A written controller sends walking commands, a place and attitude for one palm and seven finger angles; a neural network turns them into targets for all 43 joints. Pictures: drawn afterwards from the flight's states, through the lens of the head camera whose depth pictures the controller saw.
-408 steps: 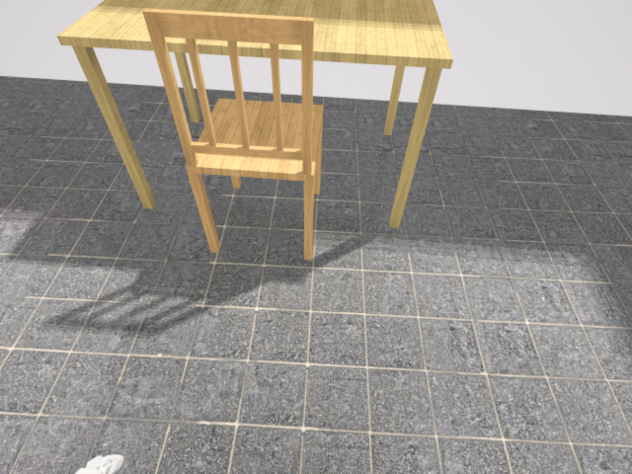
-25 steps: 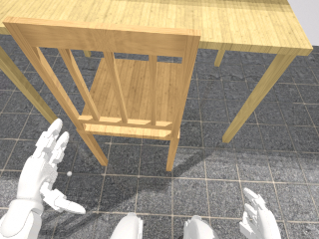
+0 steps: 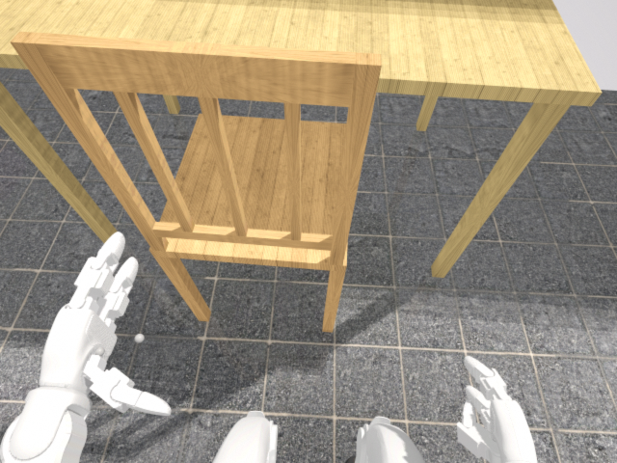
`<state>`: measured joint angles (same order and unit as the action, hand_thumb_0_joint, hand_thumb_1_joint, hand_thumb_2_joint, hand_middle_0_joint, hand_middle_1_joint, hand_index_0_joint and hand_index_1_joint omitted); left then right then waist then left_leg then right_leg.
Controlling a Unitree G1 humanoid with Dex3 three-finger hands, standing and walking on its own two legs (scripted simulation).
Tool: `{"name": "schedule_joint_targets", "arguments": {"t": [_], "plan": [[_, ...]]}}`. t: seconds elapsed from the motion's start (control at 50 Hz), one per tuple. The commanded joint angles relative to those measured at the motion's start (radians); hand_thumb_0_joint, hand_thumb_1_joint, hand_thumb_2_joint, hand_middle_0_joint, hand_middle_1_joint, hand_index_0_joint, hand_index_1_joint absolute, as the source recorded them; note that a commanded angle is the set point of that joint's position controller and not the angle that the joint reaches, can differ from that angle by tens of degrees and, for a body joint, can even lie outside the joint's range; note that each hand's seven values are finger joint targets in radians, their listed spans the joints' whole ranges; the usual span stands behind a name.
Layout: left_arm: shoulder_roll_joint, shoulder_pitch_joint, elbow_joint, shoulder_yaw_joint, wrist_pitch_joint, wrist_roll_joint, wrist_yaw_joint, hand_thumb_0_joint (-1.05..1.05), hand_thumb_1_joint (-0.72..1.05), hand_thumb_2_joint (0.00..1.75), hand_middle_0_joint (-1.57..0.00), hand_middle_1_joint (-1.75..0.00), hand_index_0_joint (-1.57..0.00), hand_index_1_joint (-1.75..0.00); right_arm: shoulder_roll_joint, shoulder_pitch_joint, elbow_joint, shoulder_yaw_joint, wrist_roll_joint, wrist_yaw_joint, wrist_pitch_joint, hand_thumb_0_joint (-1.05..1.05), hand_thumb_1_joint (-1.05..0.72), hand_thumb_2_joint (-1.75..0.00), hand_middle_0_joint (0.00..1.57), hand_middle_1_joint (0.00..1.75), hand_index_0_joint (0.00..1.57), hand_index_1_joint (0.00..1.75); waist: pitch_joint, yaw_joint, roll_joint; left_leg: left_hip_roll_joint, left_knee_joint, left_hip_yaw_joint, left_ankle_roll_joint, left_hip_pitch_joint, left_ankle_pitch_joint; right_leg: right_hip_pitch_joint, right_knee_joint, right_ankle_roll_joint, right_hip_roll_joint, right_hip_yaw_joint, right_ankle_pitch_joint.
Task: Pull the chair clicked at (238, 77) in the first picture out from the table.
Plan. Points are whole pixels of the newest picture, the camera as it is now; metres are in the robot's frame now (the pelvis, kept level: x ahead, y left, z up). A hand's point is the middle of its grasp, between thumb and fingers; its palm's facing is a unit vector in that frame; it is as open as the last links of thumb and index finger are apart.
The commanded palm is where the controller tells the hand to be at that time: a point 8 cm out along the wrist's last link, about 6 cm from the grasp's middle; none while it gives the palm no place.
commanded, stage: aim the fingers beside a spindle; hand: left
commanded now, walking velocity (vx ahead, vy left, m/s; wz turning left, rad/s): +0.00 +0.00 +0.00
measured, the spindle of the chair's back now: (228, 178) +0.51 +0.16 +0.01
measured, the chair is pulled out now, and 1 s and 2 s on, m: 0.00 0.00 0.00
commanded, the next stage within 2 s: push the fingers through the gap in 1.98 s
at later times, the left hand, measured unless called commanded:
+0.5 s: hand (177, 309) +0.29 +0.18 +0.03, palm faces -0.04 -1.00 -0.05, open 16.9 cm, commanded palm +0.27 +0.23 +0.03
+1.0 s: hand (207, 282) +0.33 +0.16 +0.01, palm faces -0.04 -1.00 -0.06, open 16.9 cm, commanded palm +0.32 +0.21 +0.01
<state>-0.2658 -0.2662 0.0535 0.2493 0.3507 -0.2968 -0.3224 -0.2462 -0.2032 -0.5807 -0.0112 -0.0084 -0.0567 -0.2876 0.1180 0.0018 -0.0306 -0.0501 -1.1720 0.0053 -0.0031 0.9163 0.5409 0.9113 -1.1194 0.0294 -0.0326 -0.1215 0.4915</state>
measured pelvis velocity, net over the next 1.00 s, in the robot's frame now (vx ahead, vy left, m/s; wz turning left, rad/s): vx -0.01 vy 0.00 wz -0.01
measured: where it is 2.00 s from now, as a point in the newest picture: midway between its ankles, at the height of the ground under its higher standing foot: outside the picture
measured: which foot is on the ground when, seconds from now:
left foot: down 0.00-1.00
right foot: down 0.00-1.00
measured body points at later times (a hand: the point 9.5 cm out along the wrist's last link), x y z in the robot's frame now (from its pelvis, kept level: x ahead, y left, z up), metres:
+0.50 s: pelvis +0.00 +0.00 -0.01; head +0.10 +0.00 +0.43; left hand +0.28 +0.24 +0.04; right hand +0.17 -0.24 -0.10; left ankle +0.01 +0.12 -0.65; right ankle +0.03 -0.11 -0.65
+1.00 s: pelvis -0.01 +0.00 -0.02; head +0.10 +0.00 +0.42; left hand +0.33 +0.21 +0.02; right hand +0.15 -0.25 -0.12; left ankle +0.01 +0.12 -0.65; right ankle +0.03 -0.11 -0.65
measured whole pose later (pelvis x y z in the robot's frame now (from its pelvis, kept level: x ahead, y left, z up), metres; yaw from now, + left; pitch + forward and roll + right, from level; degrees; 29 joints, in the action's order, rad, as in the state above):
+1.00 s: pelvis -0.01 +0.00 -0.02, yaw -1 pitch +21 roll -1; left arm -0.20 0.13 0.36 0.16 0.41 -0.17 -0.19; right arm -0.25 -0.20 -0.62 0.00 0.02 -0.03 -0.23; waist 0.14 -0.02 -0.03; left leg -0.04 -1.24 -0.02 0.00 1.05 0.55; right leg 1.07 -1.22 0.03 -0.04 -0.09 0.51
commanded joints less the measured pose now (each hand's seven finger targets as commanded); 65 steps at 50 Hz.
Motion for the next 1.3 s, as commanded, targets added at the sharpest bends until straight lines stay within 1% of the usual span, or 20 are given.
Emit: {"name": "schedule_joint_targets", "arguments": {"t": [0.0,0.1,0.12,0.2,0.28,0.34,0.42,0.54,0.58,0.66,0.7,0.78,0.94,0.96,1.04,1.08,1.12,1.14,1.22,1.28], "plan": [[-0.127,0.121,-0.197,0.040,0.071,-0.015,-0.001,0.00,-0.50,0.30,-0.06,-0.08,-0.06,-0.08,-0.140,0.020,0.126,0.052,-0.008,-0.010,-0.069,0.00,-0.90,-0.90,0.20,0.30,0.20,0.30,0.241,-0.025,-0.018,0.057,0.161,0.037,0.010,-0.105,-0.219,-0.179,0.163,-0.017,0.044,0.100,-0.135],[-0.119,0.178,-0.187,0.019,0.070,0.005,0.017,0.00,-0.50,0.30,-0.06,-0.08,-0.06,-0.08,-0.143,0.012,0.122,0.053,-0.002,-0.009,-0.073,0.00,-0.90,-0.90,0.20,0.30,0.20,0.30,0.273,-0.026,-0.005,0.058,0.155,0.039,0.010,-0.106,-0.239,-0.175,0.140,-0.016,0.042,0.090,-0.164],[-0.148,0.166,-0.179,0.050,0.070,0.013,0.026,0.00,-0.50,0.30,-0.06,-0.08,-0.06,-0.08,-0.145,0.013,0.119,0.056,-0.002,-0.010,-0.072,0.00,-0.90,-0.90,0.20,0.30,0.20,0.30,0.288,-0.016,-0.007,0.056,0.151,0.035,0.011,-0.104,-0.253,-0.181,0.134,-0.014,0.044,0.093,-0.175],[-0.123,0.150,-0.174,0.040,0.066,0.017,0.042,0.00,-0.50,0.30,-0.06,-0.08,-0.06,-0.08,-0.139,0.011,0.128,0.057,0.003,-0.001,-0.063,0.00,-0.90,-0.90,0.20,0.30,0.20,0.30,0.321,-0.002,-0.002,0.060,0.153,0.029,0.009,-0.107,-0.290,-0.212,0.121,-0.013,0.041,0.090,-0.226],[-0.120,0.203,-0.152,0.032,0.071,0.030,0.059,0.00,-0.50,0.30,-0.06,-0.08,-0.06,-0.08,-0.141,0.010,0.122,0.057,0.004,0.003,-0.053,0.00,-0.90,-0.90,0.20,0.30,0.20,0.30,0.305,-0.015,0.003,0.056,0.150,0.028,0.008,-0.094,-0.267,-0.180,0.116,-0.014,0.042,0.085,-0.202],[-0.085,0.261,-0.155,-0.023,0.079,0.042,0.064,0.00,-0.50,0.30,-0.06,-0.08,-0.06,-0.08,-0.139,0.010,0.119,0.055,0.007,0.006,-0.056,0.00,-0.90,-0.90,0.20,0.30,0.20,0.30,0.311,-0.024,-0.032,0.056,0.150,0.033,0.007,-0.110,-0.270,-0.150,0.106,-0.012,0.041,0.078,-0.200],[-0.092,0.260,-0.111,-0.015,0.079,0.051,0.073,0.00,-0.50,0.30,-0.06,-0.08,-0.06,-0.08,-0.145,0.000,0.116,0.057,0.009,0.007,-0.052,0.00,-0.90,-0.90,0.20,0.30,0.20,0.30,0.321,-0.020,0.011,0.057,0.141,0.031,0.009,-0.089,-0.279,-0.156,0.096,-0.011,0.042,0.078,-0.214],[-0.091,0.336,-0.083,-0.013,0.087,0.066,0.093,0.00,-0.50,0.30,-0.06,-0.08,-0.06,-0.08,-0.139,0.002,0.107,0.059,0.012,0.011,-0.040,0.00,-0.90,-0.90,0.20,0.30,0.20,0.30,0.356,-0.016,-0.003,0.058,0.130,0.023,0.009,-0.080,-0.277,-0.160,0.087,-0.011,0.038,0.091,-0.222],[-0.083,0.398,-0.068,-0.024,0.092,0.069,0.097,0.00,-0.50,0.30,-0.06,-0.08,-0.06,-0.08,-0.137,0.003,0.097,0.058,0.012,0.011,-0.036,0.00,-0.90,-0.90,0.20,0.30,0.20,0.30,0.349,-0.029,-0.002,0.058,0.123,0.022,0.010,-0.073,-0.262,-0.145,0.087,-0.013,0.038,0.092,-0.214],[-0.110,0.415,-0.013,0.010,0.100,0.072,0.099,0.00,-0.50,0.30,-0.06,-0.08,-0.06,-0.08,-0.139,-0.003,0.093,0.060,0.011,0.011,-0.025,0.00,-0.90,-0.90,0.20,0.30,0.20,0.30,0.373,-0.017,0.024,0.059,0.120,0.020,0.010,-0.055,-0.264,-0.167,0.080,-0.011,0.038,0.100,-0.222],[-0.079,0.451,-0.010,-0.026,0.101,0.077,0.095,0.00,-0.50,0.30,-0.06,-0.08,-0.06,-0.08,-0.137,-0.006,0.089,0.059,0.011,0.013,-0.022,0.00,-0.90,-0.90,0.20,0.30,0.20,0.30,0.377,-0.025,-0.013,0.059,0.118,0.020,0.007,-0.073,-0.284,-0.150,0.072,-0.009,0.037,0.093,-0.243],[-0.056,0.506,0.026,-0.058,0.099,0.084,0.099,0.00,-0.50,0.30,-0.06,-0.08,-0.06,-0.08,-0.138,-0.015,0.082,0.061,0.011,0.017,-0.015,0.00,-0.90,-0.90,0.20,0.30,0.20,0.30,0.376,-0.036,0.000,0.059,0.109,0.023,0.008,-0.066,-0.268,-0.127,0.070,-0.011,0.036,0.093,-0.230],[-0.097,0.579,0.113,-0.008,0.125,0.111,0.138,0.00,-0.50,0.30,-0.06,-0.08,-0.06,-0.08,-0.138,-0.020,0.074,0.063,0.015,0.021,0.009,0.00,-0.90,-0.90,0.20,0.30,0.20,0.30,0.398,-0.026,0.030,0.063,0.094,0.014,0.009,-0.029,-0.261,-0.132,0.055,-0.010,0.036,0.106,-0.234],[-0.068,0.612,0.120,-0.038,0.128,0.113,0.138,0.00,-0.50,0.30,-0.06,-0.08,-0.06,-0.08,-0.135,-0.018,0.070,0.062,0.016,0.022,0.011,0.00,-0.90,-0.90,0.20,0.30,0.20,0.30,0.391,-0.040,0.021,0.064,0.087,0.010,0.011,-0.024,-0.256,-0.123,0.056,-0.012,0.034,0.108,-0.236],[-0.068,0.671,0.158,-0.044,0.142,0.121,0.143,0.00,-0.50,0.30,-0.06,-0.08,-0.06,-0.08,-0.136,-0.024,0.064,0.063,0.015,0.022,0.017,0.00,-0.90,-0.90,0.20,0.30,0.20,0.30,0.406,-0.039,0.007,0.065,0.080,0.009,0.011,-0.015,-0.226,-0.107,0.053,-0.010,0.034,0.114,-0.204],[-0.082,0.726,0.198,-0.032,0.144,0.122,0.144,0.00,-0.50,0.30,-0.06,-0.08,-0.06,-0.08,-0.141,-0.031,0.053,0.063,0.014,0.020,0.022,0.00,-0.90,-0.90,0.20,0.30,0.20,0.30,0.401,-0.054,0.044,0.064,0.069,0.009,0.014,0.009,-0.211,-0.103,0.054,-0.013,0.034,0.121,-0.197],[-0.098,0.739,0.195,-0.015,0.153,0.122,0.146,0.00,-0.50,0.30,-0.06,-0.08,-0.06,-0.08,-0.141,-0.038,0.055,0.065,0.017,0.020,0.023,0.00,-0.90,-0.90,0.20,0.30,0.20,0.30,0.444,-0.040,0.012,0.067,0.063,0.006,0.013,0.003,-0.240,-0.119,0.041,-0.010,0.033,0.124,-0.229],[-0.093,0.718,0.227,-0.012,0.149,0.121,0.146,0.00,-0.50,0.30,-0.06,-0.08,-0.06,-0.08,-0.140,-0.040,0.054,0.064,0.017,0.023,0.027,0.00,-0.90,-0.90,0.20,0.30,0.20,0.30,0.441,-0.037,0.030,0.067,0.068,0.007,0.011,0.004,-0.235,-0.123,0.043,-0.011,0.033,0.121,-0.225],[-0.092,0.817,0.275,-0.018,0.160,0.127,0.148,0.00,-0.50,0.30,-0.06,-0.08,-0.06,-0.08,-0.143,-0.050,0.040,0.064,0.016,0.023,0.033,0.00,-0.90,-0.90,0.20,0.30,0.20,0.30,0.436,-0.060,0.039,0.068,0.049,0.005,0.015,0.036,-0.223,-0.101,0.034,-0.013,0.033,0.127,-0.220],[-0.094,0.831,0.286,-0.009,0.171,0.130,0.153,0.00,-0.50,0.30,-0.06,-0.08,-0.06,-0.08,-0.144,-0.059,0.035,0.069,0.020,0.028,0.040,0.00,-0.90,-0.90,0.20,0.30,0.20,0.30,0.480,-0.054,0.031,0.068,0.044,0.002,0.013,0.021,-0.250,-0.114,0.025,-0.013,0.031,0.129,-0.258]]}}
